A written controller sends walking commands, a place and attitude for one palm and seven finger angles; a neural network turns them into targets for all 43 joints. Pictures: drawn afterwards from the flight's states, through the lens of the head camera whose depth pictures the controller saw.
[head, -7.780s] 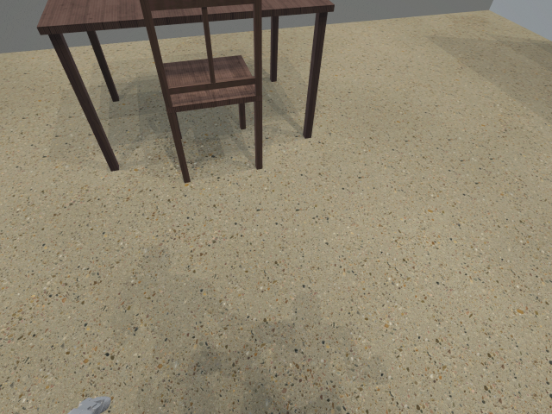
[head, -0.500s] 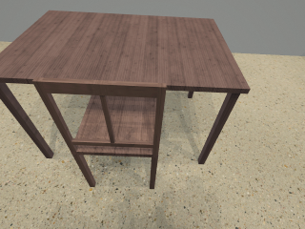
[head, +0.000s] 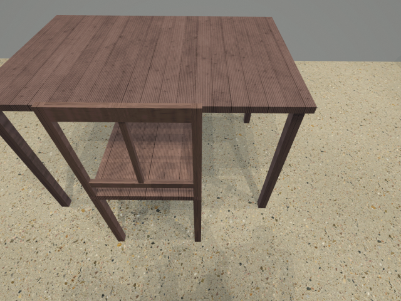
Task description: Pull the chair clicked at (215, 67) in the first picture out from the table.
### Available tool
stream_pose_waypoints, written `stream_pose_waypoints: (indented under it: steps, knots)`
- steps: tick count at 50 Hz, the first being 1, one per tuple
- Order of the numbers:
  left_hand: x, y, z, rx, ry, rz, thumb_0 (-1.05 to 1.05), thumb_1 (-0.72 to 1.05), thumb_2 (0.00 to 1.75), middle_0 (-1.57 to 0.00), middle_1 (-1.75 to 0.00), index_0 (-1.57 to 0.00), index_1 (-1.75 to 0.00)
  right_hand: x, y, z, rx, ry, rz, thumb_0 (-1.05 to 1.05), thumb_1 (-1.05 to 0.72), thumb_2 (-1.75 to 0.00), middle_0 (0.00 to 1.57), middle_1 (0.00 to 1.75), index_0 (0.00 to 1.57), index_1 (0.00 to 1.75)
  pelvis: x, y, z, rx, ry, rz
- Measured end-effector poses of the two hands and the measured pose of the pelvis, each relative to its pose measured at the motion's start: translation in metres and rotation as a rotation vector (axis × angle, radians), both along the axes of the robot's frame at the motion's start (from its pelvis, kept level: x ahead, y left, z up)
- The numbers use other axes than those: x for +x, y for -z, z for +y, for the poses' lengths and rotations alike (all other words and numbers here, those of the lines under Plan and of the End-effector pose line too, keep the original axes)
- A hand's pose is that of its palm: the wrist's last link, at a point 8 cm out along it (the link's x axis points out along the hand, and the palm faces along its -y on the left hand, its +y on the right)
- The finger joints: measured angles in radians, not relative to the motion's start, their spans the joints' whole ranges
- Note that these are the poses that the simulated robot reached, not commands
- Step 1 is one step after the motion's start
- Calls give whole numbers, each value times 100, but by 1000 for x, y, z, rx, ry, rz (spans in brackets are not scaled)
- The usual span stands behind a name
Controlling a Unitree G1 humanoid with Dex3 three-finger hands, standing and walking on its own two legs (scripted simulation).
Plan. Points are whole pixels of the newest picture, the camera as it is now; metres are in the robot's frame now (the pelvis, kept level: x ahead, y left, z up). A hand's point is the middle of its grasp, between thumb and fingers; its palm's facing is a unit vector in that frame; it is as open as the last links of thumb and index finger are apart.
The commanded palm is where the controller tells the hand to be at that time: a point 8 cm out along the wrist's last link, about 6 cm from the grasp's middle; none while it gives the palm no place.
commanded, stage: look again from close up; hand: left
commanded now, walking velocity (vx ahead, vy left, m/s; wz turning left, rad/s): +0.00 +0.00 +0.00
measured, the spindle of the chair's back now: (133, 155) +0.53 +0.24 -0.10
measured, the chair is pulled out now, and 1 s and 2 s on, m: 0.00 0.00 0.00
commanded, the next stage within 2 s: shuffle to correct the standing spot in 0.70 s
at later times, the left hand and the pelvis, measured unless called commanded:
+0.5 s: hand out of the picture -0.02 +0.13 -0.17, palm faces +0.04 -0.98 -0.18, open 7.4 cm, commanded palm none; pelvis -0.01 -0.02 +0.00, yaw +0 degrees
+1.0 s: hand out of the picture -0.01 +0.14 -0.18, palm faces +0.07 -0.98 -0.17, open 7.4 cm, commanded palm none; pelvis +0.01 -0.02 +0.00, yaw +1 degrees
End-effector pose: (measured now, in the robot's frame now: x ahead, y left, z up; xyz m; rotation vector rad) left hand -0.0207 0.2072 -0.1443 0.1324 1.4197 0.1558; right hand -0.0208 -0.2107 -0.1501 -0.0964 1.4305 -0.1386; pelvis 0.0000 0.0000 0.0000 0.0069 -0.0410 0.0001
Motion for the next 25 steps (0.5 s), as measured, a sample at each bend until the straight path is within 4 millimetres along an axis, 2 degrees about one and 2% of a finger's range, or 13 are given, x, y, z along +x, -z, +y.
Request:
stream_pose_waypoints:
  steps: [11, 25]
  knots:
    - [-2, 1, -20, -10, -6, -14, 1, 91, 90, -20, -30, -20, -30, 10, -1, -17, -6, -6, -33, 1, -91, -90, 20, 30, 20, 30, -4, 0, -16, -1, 0, 5]
    - [-4, 0, -26, -8, -10, -5, 1, 90, 90, -20, -30, -19, -30, 3, -2, -25, -4, -13, -1, 1, -91, -90, 20, 30, 20, 30, -6, -2, -25, -3, -5, 17]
